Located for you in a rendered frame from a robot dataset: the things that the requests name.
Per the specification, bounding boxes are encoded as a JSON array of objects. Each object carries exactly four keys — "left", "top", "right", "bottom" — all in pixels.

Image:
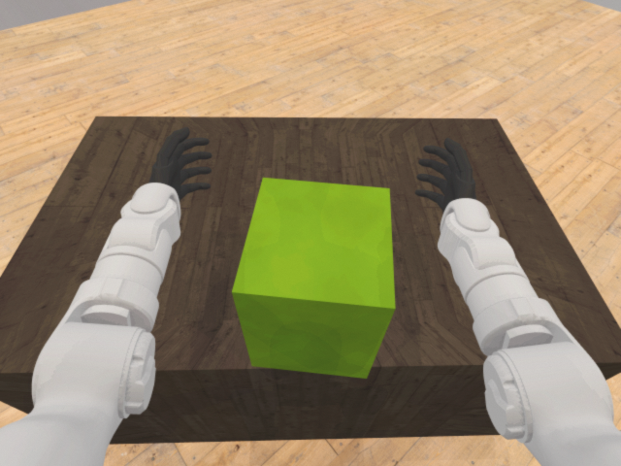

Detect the robot left forearm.
[{"left": 32, "top": 183, "right": 180, "bottom": 406}]

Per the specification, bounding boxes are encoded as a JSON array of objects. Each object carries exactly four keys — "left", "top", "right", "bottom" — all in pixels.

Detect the right robot upper arm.
[{"left": 483, "top": 342, "right": 621, "bottom": 466}]

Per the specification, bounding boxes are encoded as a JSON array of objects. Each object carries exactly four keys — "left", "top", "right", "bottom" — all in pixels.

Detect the robot right forearm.
[{"left": 438, "top": 198, "right": 614, "bottom": 421}]

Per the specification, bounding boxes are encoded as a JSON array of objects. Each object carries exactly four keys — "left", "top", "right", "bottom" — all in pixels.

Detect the robot left hand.
[{"left": 148, "top": 127, "right": 212, "bottom": 200}]

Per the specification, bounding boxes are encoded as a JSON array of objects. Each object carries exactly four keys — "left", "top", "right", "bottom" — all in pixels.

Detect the carton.
[{"left": 232, "top": 178, "right": 396, "bottom": 379}]

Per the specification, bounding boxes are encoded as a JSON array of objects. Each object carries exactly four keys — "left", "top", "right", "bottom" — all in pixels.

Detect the left robot upper arm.
[{"left": 0, "top": 321, "right": 156, "bottom": 466}]

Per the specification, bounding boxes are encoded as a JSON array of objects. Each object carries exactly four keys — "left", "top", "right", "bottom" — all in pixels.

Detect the robot right hand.
[{"left": 415, "top": 138, "right": 476, "bottom": 213}]

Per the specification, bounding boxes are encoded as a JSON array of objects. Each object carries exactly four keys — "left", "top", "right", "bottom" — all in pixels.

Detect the pedestal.
[{"left": 0, "top": 116, "right": 621, "bottom": 445}]

